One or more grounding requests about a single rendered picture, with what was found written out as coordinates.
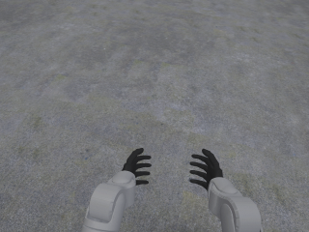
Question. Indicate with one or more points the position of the robot right hand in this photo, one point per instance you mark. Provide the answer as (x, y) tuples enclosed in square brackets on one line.
[(211, 166)]

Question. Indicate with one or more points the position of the left robot forearm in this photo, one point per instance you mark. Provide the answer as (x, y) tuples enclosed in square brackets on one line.
[(108, 202)]

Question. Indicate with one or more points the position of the right robot forearm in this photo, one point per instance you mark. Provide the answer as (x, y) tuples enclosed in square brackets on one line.
[(237, 213)]

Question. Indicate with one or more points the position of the robot left hand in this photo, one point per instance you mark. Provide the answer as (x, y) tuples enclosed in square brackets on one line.
[(131, 165)]

